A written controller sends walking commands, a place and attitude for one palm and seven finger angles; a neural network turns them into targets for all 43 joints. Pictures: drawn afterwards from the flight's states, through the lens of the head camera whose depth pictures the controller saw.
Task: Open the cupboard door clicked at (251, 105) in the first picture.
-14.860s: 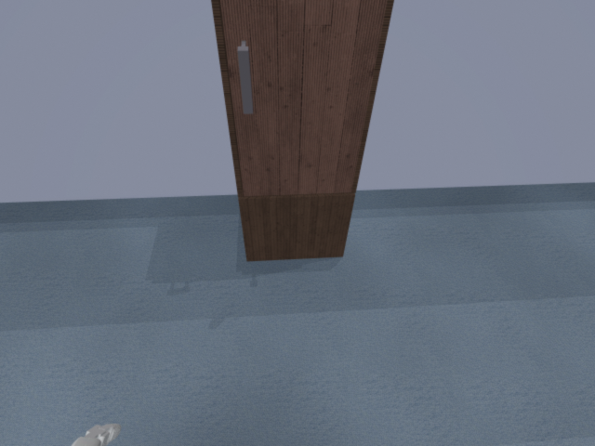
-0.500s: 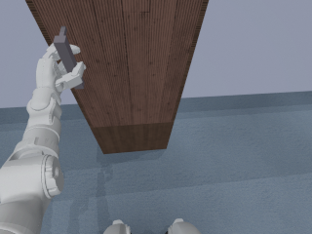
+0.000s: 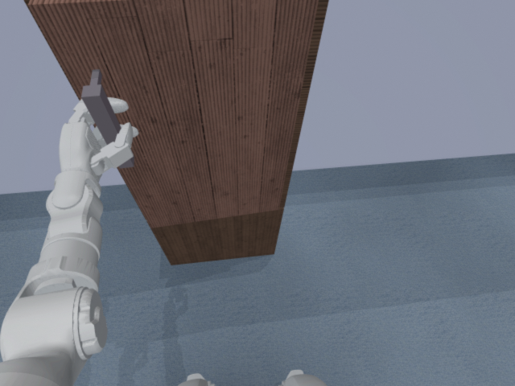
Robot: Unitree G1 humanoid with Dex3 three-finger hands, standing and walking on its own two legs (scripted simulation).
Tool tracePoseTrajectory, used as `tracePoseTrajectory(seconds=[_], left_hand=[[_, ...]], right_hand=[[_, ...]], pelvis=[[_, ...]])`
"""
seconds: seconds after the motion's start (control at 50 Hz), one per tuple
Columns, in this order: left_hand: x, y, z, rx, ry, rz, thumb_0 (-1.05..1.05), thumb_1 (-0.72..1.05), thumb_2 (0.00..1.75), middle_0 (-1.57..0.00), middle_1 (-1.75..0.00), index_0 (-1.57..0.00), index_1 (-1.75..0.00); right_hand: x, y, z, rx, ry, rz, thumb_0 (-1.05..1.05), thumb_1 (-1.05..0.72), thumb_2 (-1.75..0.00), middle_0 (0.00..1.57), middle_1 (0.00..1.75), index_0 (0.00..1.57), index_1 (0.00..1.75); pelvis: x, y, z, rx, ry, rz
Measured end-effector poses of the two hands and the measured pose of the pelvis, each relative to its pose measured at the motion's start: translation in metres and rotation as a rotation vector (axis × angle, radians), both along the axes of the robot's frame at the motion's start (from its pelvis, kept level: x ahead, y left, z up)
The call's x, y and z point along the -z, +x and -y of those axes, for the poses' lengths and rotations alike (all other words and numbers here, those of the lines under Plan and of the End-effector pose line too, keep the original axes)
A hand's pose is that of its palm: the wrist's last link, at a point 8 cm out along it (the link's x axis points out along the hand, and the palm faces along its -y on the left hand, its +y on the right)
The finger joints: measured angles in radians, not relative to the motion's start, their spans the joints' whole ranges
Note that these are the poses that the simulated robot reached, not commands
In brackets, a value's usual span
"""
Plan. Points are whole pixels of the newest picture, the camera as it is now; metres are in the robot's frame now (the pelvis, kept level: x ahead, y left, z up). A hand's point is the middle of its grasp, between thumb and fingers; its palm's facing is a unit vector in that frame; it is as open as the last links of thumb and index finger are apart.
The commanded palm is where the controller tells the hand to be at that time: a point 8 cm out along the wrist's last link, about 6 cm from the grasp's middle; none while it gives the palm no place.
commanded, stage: pull the door open along its arc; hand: left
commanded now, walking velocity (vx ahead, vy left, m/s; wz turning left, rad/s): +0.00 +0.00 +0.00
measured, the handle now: (112, 121) +0.52 +0.21 +0.09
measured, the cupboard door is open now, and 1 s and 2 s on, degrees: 3 42 42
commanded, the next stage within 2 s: open thumb and fingers to let go in 0.70 s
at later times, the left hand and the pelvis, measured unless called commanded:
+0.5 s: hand (183, 226) +0.32 +0.08 +0.10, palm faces +0.40 -0.92 +0.04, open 6.4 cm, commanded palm +0.25 +0.12 +0.09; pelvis +0.02 -0.01 +0.01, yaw +3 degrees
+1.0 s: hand (207, 244) +0.29 +0.05 +0.10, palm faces +0.45 -0.89 -0.02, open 6.8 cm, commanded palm +0.24 +0.09 +0.09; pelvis +0.02 -0.05 +0.02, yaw +5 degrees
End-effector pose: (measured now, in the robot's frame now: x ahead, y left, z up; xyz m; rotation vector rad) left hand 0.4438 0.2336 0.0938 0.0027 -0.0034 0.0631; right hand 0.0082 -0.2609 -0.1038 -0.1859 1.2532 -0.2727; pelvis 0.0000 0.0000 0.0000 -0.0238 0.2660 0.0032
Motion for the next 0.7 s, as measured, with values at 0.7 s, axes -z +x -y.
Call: tracePoseTrajectory(seconds=[0.7], left_hand=[[-0.011,-0.197,0.145,-0.251,0.017,-0.073,0.02,0.63,0.7,-0.3,-1.31,-0.36,-1.33]], right_hand=[[-0.046,0.212,-0.044,-0.307,0.184,0.51,0.01,-0.9,-0.9,0.2,0.3,0.2,0.3]], pelvis=[[-0.015,0.026,0.032,-0.064,0.035,0.213]])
